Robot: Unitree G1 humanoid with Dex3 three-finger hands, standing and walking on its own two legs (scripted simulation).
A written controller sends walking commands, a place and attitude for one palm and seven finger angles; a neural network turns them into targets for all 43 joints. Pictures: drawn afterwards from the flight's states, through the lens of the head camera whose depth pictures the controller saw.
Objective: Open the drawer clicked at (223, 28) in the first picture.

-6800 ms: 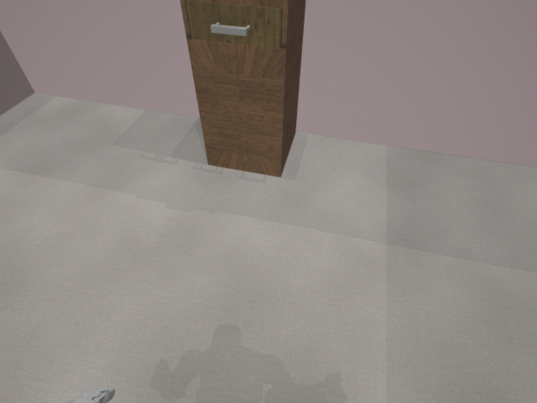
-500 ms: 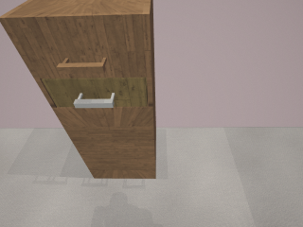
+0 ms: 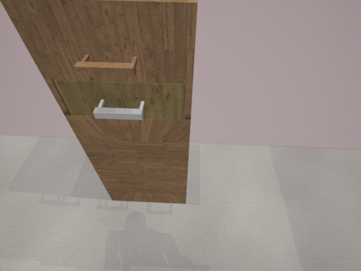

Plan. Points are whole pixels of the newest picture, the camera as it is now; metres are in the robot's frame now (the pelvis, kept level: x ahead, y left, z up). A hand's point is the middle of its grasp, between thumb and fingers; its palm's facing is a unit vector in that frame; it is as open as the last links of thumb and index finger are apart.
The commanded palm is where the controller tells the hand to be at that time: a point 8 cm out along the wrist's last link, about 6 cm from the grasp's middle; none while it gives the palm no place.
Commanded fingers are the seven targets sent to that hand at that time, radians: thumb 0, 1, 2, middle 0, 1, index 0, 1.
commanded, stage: look again from close up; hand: left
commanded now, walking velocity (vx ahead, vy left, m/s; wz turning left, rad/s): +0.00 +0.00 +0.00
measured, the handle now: (120, 108) +0.55 +0.22 +0.01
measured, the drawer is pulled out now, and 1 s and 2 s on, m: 0.00 0.00 0.00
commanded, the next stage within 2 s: shuffle to correct the standing spot in 0.34 s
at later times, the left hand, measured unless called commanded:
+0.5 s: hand out of the picture -0.03 +0.23 -0.18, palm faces +0.01 -0.98 -0.19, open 7.4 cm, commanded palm none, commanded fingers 0.00 0.90 0.90 -0.20 -0.30 -0.20 -0.30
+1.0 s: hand out of the picture -0.04 +0.16 -0.19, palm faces +0.06 -0.99 -0.09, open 7.4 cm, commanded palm none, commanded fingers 0.00 0.90 0.90 -0.20 -0.30 -0.20 -0.30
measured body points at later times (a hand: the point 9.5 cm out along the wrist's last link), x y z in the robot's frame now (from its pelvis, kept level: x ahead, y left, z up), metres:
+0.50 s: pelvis -0.02 +0.05 +0.00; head -0.02 +0.06 +0.45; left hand -0.03 +0.28 -0.16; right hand -0.02 -0.17 -0.15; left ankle +0.00 +0.12 -0.74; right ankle -0.04 -0.10 -0.74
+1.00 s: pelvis +0.04 +0.03 -0.01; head +0.04 +0.05 +0.44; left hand -0.04 +0.21 -0.18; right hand +0.05 -0.20 -0.15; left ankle +0.03 +0.11 -0.74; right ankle -0.02 -0.10 -0.72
